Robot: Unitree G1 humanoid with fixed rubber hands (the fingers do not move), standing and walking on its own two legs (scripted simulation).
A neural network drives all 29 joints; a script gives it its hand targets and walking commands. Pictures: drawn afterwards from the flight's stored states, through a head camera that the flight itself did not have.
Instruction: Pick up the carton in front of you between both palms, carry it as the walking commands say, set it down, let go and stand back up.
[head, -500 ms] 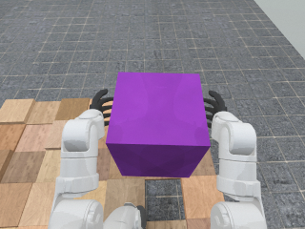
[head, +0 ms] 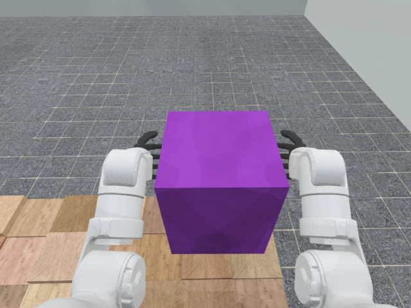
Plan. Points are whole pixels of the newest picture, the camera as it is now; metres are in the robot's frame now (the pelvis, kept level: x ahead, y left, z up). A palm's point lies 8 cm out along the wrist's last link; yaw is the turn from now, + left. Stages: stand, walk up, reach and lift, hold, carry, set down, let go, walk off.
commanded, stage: carry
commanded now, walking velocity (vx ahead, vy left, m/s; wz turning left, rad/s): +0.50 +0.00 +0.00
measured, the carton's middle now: (217, 184) +0.36 -0.01 +0.04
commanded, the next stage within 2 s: none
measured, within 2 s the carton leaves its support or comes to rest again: neither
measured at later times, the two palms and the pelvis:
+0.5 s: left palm (174, 81) +0.66 +0.12 +0.12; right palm (281, 90) +0.63 -0.18 +0.12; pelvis +0.29 +0.02 -0.01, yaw -2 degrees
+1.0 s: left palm (169, 26) +1.01 +0.19 +0.15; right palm (249, 27) +1.00 -0.11 +0.15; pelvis +0.63 +0.04 -0.01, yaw -2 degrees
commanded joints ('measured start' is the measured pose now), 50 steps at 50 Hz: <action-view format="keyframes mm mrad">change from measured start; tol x32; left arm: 1 -767 -1030 -553 -202 -479 -40 -223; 50 -937 -1023 -535 -211 -513 115 -202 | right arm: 1 -653 1226 538 -93 409 -18 229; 50 -845 1081 503 -287 401 103 198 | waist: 1 74 -186 -339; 50 -108 20 -425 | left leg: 1 -398 8 -34 110 -25 -18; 9 475 -102 158 -539 235 -17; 11 725 126 -298 -582 311 175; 22 184 50 -35 -291 854 142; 24 -242 -56 27 127 122 114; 28 -460 7 -93 343 69 24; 42 -201 -46 73 -481 546 73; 45 334 -30 73 -547 637 110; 47 831 317 -516 -447 1022 347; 50 665 253 -364 -484 900 226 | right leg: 1 564 -318 442 -38 515 40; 14 -592 -79 78 742 31 291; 19 -383 -23 -29 222 250 326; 23 442 -4 -128 2 616 272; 25 714 -374 488 58 661 57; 33 373 -243 298 -73 367 71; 44 418 -140 24 247 936 218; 47 -381 69 20 941 -73 330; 50 -451 -40 69 784 4 288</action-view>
